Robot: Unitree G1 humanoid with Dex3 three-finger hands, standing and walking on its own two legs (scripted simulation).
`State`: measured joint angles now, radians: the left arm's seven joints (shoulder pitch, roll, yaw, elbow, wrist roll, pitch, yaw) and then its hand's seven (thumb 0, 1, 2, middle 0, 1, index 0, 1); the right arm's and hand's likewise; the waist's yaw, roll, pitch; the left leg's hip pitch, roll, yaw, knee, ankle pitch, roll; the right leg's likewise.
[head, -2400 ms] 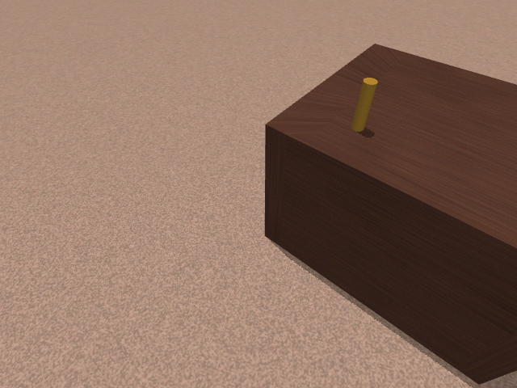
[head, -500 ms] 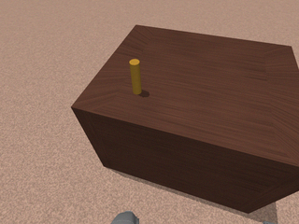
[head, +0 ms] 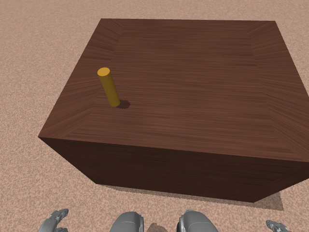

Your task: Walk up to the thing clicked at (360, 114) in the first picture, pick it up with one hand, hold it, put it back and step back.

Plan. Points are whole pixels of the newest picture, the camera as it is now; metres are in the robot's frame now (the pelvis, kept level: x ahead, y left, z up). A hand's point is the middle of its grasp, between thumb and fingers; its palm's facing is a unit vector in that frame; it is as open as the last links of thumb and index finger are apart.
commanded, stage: walk up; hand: left
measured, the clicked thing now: (110, 88) +0.55 +0.19 -0.01
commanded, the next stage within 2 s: stand in 1.98 s
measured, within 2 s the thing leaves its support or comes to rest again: neither
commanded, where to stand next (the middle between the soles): +0.06 +0.01 m, yaw -3 degrees
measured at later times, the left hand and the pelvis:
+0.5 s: hand out of the picture +0.07 +0.27 -0.14, palm faces -0.08 -0.93 -0.35, open 7.4 cm; pelvis -0.03 +0.01 +0.01, yaw -4 degrees
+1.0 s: hand out of the picture +0.07 +0.26 -0.13, palm faces -0.08 -0.93 -0.36, open 7.4 cm; pelvis -0.03 +0.01 +0.02, yaw -5 degrees
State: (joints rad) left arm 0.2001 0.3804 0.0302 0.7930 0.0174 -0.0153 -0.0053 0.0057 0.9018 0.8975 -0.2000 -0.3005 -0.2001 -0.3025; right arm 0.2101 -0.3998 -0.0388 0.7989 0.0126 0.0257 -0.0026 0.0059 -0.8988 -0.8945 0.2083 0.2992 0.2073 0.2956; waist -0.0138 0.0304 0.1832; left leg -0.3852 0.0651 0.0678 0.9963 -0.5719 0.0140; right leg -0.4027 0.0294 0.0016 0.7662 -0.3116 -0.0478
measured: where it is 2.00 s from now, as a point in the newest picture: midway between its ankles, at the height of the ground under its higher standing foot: outside the picture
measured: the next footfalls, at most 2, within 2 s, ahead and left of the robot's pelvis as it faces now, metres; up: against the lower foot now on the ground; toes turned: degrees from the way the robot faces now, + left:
left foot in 0.24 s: +0.04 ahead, +0.14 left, +0.00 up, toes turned -3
right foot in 0.54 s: +0.01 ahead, -0.14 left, +0.00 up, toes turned -3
